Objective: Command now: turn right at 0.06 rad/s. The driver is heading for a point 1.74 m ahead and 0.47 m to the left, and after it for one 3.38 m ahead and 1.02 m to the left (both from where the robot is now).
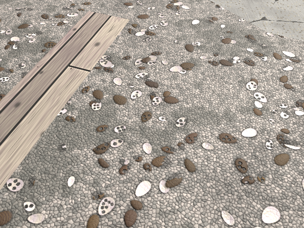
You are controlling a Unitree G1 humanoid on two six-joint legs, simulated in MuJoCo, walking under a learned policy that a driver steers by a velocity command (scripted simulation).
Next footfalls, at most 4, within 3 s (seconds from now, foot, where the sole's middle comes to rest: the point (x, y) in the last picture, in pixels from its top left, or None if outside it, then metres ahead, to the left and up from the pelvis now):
1.04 right None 0.13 -0.12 -0.78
1.52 left None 0.48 0.03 -0.78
2.06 right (183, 174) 0.79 -0.13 -0.78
2.62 left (145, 132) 1.05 0.06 -0.78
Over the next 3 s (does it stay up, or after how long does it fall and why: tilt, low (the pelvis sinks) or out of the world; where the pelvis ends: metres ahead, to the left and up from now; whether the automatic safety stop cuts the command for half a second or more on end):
stays up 1.11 0.04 0.00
